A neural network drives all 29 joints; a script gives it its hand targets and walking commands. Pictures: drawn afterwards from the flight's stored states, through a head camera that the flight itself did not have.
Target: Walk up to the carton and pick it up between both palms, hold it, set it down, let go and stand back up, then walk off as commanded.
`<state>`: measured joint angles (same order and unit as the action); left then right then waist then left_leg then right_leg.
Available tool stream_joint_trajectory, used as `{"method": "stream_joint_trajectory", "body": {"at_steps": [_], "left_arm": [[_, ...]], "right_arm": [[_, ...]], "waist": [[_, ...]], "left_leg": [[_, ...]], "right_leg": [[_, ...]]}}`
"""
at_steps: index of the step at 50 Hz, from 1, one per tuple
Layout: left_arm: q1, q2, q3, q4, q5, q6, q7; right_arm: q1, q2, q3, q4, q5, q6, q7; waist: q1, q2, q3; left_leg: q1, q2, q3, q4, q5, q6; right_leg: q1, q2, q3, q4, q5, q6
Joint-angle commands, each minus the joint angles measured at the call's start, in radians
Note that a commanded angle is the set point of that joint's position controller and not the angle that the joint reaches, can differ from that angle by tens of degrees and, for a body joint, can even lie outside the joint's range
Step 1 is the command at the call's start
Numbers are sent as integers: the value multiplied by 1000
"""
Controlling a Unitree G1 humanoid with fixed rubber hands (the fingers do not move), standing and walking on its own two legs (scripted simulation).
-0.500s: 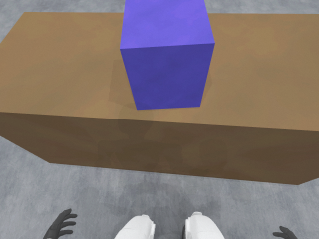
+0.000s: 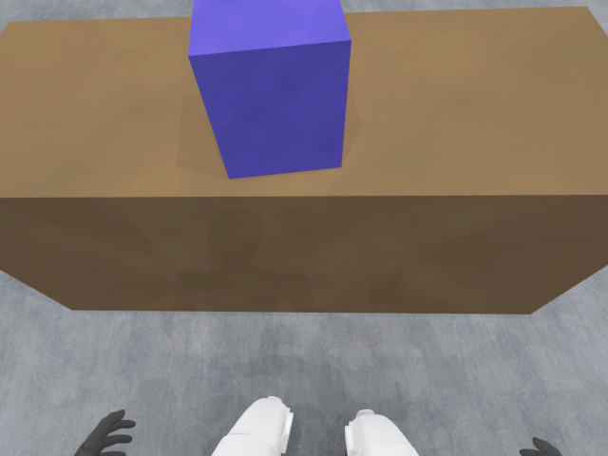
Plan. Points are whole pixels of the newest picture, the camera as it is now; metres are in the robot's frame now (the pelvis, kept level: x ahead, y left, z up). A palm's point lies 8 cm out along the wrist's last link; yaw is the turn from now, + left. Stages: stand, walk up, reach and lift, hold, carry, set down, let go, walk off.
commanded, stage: walk off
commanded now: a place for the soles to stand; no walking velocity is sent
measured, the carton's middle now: (275, 81) +0.68 +0.07 +0.05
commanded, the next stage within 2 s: none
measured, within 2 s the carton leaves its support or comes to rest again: neither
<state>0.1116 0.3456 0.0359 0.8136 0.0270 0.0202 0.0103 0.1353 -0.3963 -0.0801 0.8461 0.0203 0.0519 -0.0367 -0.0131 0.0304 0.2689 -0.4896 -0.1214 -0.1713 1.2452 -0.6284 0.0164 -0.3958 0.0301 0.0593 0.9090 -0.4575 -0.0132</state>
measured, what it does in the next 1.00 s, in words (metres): walks backwards: left foot, then right foot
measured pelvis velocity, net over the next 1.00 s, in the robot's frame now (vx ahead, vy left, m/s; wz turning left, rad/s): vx -0.27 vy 0.02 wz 0.03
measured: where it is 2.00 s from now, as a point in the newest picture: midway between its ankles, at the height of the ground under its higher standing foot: outside the picture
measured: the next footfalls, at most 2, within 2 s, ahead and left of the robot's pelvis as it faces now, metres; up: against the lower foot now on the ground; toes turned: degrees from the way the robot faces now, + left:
left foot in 0.22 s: +0.01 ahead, +0.16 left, +0.00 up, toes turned -4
right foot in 0.48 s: -0.05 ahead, -0.11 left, +0.00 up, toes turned +3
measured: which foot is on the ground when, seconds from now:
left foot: up 0.00-0.20, down 0.22-0.50, up 0.52-0.84, down 0.86-1.00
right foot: down 0.00-0.24, up 0.26-0.46, down 0.48-0.88, up 0.90-1.00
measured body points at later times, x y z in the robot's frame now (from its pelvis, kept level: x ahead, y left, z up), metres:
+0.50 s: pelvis -0.12 -0.01 -0.02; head -0.05 +0.00 +0.43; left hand +0.00 +0.33 -0.13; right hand +0.00 -0.29 -0.14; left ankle -0.03 +0.16 -0.69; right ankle -0.09 -0.11 -0.70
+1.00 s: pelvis -0.27 +0.02 -0.02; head -0.21 +0.03 +0.43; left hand -0.16 +0.35 -0.13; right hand -0.18 -0.29 -0.14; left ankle -0.22 +0.15 -0.69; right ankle -0.19 -0.11 -0.64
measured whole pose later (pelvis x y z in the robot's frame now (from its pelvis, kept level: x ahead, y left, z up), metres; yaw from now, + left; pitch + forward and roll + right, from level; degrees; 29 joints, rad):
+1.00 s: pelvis -0.27 +0.02 -0.02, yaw +1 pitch -8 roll +1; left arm 0.12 0.41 0.08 0.86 0.02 0.06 0.03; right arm 0.17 -0.35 -0.05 0.89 -0.03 0.03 0.00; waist -0.01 -0.04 0.27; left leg -0.40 -0.02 -0.04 0.98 -0.45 -0.01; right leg -0.57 0.13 0.18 1.30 -0.54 0.00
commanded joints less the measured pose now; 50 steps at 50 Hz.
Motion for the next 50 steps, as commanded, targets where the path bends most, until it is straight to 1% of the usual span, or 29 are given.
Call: {"method": "stream_joint_trajectory", "body": {"at_steps": [1, 6, 9, 10, 11, 12, 13, 15, 17, 20, 22, 23, 24, 25, 26, 27, 28, 31, 36, 39, 41, 42, 43, 44, 45, 46, 47, 49, 50], "left_arm": [[29, 280, 96, -125, 6, -20, 36], [109, 303, 114, -97, -5, -16, 42], [-22, 309, 101, -138, -8, -12, 30], [-58, 293, 96, -126, -19, -6, 27], [-75, 243, 80, -131, -27, -2, 30], [-102, 261, 95, -158, -17, 0, 40], [-115, 296, 97, -140, -4, -1, 42], [-48, 286, 102, -79, -21, -4, 40], [27, 289, 101, -71, -30, -17, 34], [-11, 292, 103, -63, -25, -14, 13], [59, 270, 94, -34, -14, -25, 10], [146, 258, 92, -6, -8, -29, 11], [144, 290, 98, -8, 1, -37, 15], [154, 391, 128, -16, 11, -45, 11], [121, 441, 133, -16, 8, -33, 17], [92, 383, 118, -41, 6, -31, 26], [20, 348, 109, -72, 8, -37, 22], [-1, 312, 116, -90, 12, -38, 34], [73, 297, 116, -95, -1, -33, 40], [25, 293, 114, -109, 3, -19, 31], [-58, 318, 122, -137, 2, -1, 26], [-51, 287, 106, -128, -12, 1, 28], [-31, 238, 91, -113, -14, 7, 28], [-79, 251, 100, -126, -8, 3, 32], [-103, 301, 108, -145, 12, -10, 43], [-108, 306, 114, -101, -2, -12, 40], [-25, 289, 107, -73, -10, -6, 39], [75, 287, 103, -64, -16, -6, 29], [65, 282, 109, -31, -20, -6, 25]], "right_arm": [[46, -226, -52, -99, -3, -38, -5], [-6, -224, -39, -98, -6, -38, 4], [107, -227, -49, -56, -17, -48, 8], [146, -233, -54, -44, -22, -53, 14], [170, -302, -72, -47, -44, -61, 13], [118, -380, -75, -53, -29, -54, 12], [96, -388, -78, -65, -47, -65, 5], [1, -327, -52, -74, -43, -69, -11], [-67, -283, -44, -84, -45, -63, -16], [-10, -274, -64, -96, -53, -54, -8], [-11, -273, -65, -86, -42, -45, -4], [-48, -263, -70, -97, -37, -40, 4], [-24, -232, -57, -93, -25, -29, 14], [-45, -185, -53, -124, -10, -36, 2], [-88, -217, -67, -124, -14, -35, -15], [-101, -211, -54, -110, -8, -40, -14], [-29, -232, -57, -83, 4, -38, -13], [41, -232, -55, -72, -7, -29, 7], [26, -223, -48, -75, -10, -29, 15], [98, -236, -42, -43, -18, -29, 27], [215, -245, -55, -16, -17, -30, 43], [245, -250, -61, -7, -28, -39, 38], [238, -278, -65, 2, -49, -47, 31], [172, -396, -78, -18, -42, -36, 33], [135, -426, -82, -43, -50, -42, 20], [60, -394, -69, -47, -59, -54, 15], [-18, -339, -58, -73, -66, -60, 8], [-62, -307, -61, -68, -54, -59, -10], [-48, -283, -58, -47, -51, -64, -7]], "waist": [[67, -186, -332], [96, -270, -321], [-4, -280, -362], [-52, -199, -365], [-82, 17, -390], [-84, 158, -328], [-87, 83, -299], [-27, 56, -270], [5, 177, -255], [-44, 244, -272], [-15, 213, -296], [39, 227, -338], [45, 179, -347], [94, -215, -391], [111, -237, -337], [89, -73, -292], [43, -118, -279], [42, -182, -244], [72, -211, -229], [33, -312, -248], [-34, -319, -312], [-71, -182, -301], [-81, 11, -289], [-93, 211, -224], [-100, 107, -196], [-53, 33, -155], [4, 49, -185], [13, 163, -224], [8, 143, -202]], "left_leg": [[-139, 43, -21, 61, 8, 4], [-92, 54, 11, -153, -35, 10], [133, 96, 87, -479, 117, 45], [306, 114, 50, -618, 422, 75], [340, 257, -238, -660, 563, 134], [218, 477, -568, -816, 598, 326], [162, 509, -666, -839, 626, 377], [190, 456, -499, -756, 688, 317], [215, 429, -350, -685, 764, 307], [253, 377, -331, -668, 691, 249], [291, 362, -280, -645, 735, 202], [174, 301, -201, -545, 718, 159], [27, 209, -127, -433, 666, 91], [-150, -33, 5, -153, 330, 25], [-96, -27, -37, 4, -75, 16], [-48, 7, -84, 62, -37, 28], [-89, 1, -52, 78, -13, 34], [-182, 23, -78, 76, 102, 18], [-117, 54, 21, -29, 64, 0], [11, 80, 99, -183, 28, 18], [263, 88, 144, -409, 91, 61], [347, 107, 75, -548, 147, 81], [328, 225, -156, -736, 53, 120], [128, 500, -591, -917, 89, 291], [-2, 560, -780, -982, 103, 366], [-44, 495, -670, -935, 233, 329], [28, 456, -508, -865, 269, 282], [135, 444, -384, -779, 337, 256], [176, 402, -330, -748, 397, 244]], "right_leg": [[313, -317, 374, -256, 717, -259], [324, -320, 428, -255, 727, -254], [189, -256, 285, -155, 708, -175], [39, -176, 215, -63, 600, -115], [-157, -5, 90, 143, 266, -32], [-190, 106, 11, 357, -241, -3], [-162, 87, 96, 457, -256, -2], [-188, 79, 165, 504, -182, 5], [-201, 42, 105, 461, -139, 9], [-127, -10, 89, 201, -191, -7], [-56, -3, 3, -62, -122, -9], [124, -4, 9, -265, -20, -31], [244, -59, 128, -406, 41, -49], [305, -329, 566, -476, 268, -167], [109, -450, 722, -467, 405, -309], [66, -422, 646, -444, 373, -283], [120, -357, 478, -398, 444, -237], [196, -312, 473, -419, 217, -171], [196, -334, 418, -399, 329, -240], [82, -291, 353, -389, 276, -223], [-29, -241, 256, -366, 137, -165], [-152, -183, 202, -248, 135, -100], [-252, -50, 119, -21, 17, -42], [-251, 82, 6, 287, -202, 25], [-165, 79, 135, 399, -236, 22], [-146, 86, 177, 462, -171, 10], [-180, 87, 192, 509, -124, 10], [-213, 75, 180, 544, -71, 17], [-215, 71, 162, 508, -58, 29]]}}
